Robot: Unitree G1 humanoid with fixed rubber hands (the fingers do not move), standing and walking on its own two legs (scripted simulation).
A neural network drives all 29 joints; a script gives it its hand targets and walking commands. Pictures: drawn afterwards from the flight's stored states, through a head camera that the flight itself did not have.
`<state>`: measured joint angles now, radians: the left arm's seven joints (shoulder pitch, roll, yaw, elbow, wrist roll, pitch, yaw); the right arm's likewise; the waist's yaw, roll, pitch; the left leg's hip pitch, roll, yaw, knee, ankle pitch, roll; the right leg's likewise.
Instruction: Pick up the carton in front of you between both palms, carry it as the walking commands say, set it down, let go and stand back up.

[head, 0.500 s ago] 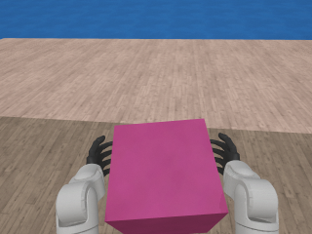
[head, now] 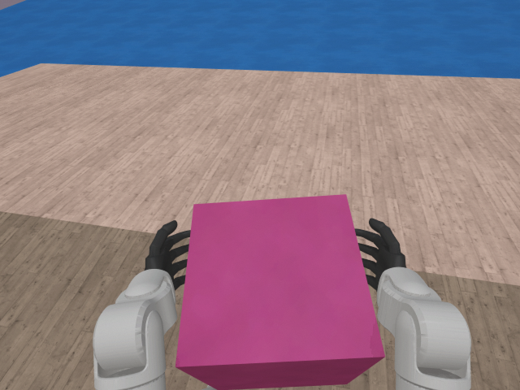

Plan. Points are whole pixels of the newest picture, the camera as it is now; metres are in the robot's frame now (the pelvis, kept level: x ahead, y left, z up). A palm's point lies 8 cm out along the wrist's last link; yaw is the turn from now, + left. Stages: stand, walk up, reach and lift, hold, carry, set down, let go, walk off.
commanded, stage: carry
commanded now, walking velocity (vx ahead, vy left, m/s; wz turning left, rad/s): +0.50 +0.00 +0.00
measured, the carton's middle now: (276, 301) +0.25 +0.00 +0.03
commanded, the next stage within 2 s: none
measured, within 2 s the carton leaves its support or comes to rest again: neither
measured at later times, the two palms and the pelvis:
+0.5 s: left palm (209, 138) +0.58 +0.13 +0.10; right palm (354, 134) +0.56 -0.17 +0.10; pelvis +0.34 -0.01 +0.00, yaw -3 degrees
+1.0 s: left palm (228, 65) +0.96 +0.12 +0.09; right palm (329, 55) +0.97 -0.18 +0.10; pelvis +0.66 -0.04 -0.01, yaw -1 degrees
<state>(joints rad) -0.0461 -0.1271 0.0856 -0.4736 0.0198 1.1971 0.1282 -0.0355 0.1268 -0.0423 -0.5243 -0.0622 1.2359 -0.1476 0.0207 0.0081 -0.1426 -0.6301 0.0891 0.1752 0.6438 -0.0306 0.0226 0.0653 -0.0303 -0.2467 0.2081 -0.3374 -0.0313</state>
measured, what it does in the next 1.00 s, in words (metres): walks ahead: left foot, then right foot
